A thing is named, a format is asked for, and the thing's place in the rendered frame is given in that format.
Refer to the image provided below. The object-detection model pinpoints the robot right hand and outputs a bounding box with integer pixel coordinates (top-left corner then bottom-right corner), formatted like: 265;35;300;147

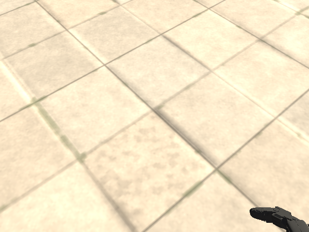
249;206;309;232

